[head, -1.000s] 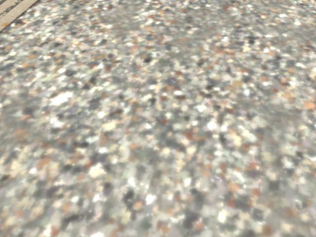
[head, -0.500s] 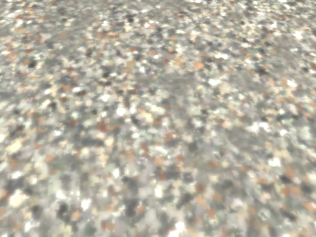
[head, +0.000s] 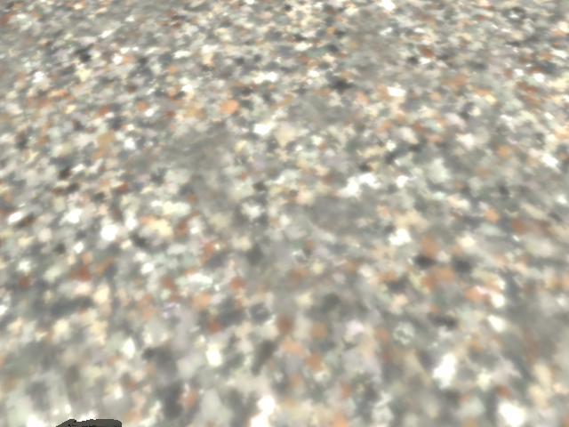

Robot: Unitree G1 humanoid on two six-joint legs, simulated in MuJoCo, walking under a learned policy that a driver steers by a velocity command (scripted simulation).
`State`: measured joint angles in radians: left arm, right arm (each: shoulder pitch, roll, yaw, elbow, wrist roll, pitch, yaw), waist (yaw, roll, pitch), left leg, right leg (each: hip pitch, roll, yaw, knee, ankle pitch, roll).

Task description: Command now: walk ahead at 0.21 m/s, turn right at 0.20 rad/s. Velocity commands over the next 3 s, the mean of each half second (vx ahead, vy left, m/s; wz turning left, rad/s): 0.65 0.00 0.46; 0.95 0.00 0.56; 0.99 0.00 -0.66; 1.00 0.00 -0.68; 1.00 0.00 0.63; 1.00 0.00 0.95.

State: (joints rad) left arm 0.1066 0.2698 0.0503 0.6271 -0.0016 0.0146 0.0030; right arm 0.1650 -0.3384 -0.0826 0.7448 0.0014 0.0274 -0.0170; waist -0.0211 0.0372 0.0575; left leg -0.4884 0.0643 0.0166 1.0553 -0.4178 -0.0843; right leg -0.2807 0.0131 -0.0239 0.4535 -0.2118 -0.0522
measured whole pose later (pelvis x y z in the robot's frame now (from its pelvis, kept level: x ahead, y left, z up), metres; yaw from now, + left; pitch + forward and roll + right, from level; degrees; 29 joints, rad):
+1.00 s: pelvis +0.53 +0.36 -0.04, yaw +34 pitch +2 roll -4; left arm 0.03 0.28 0.05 0.61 -0.03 -0.13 -0.04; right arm 0.41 -0.29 -0.04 0.85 -0.01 -0.05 -0.02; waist -0.03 0.04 0.06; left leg 0.01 -0.08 -0.15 1.03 -0.41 0.08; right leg -0.56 0.12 -0.09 0.60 -0.09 -0.09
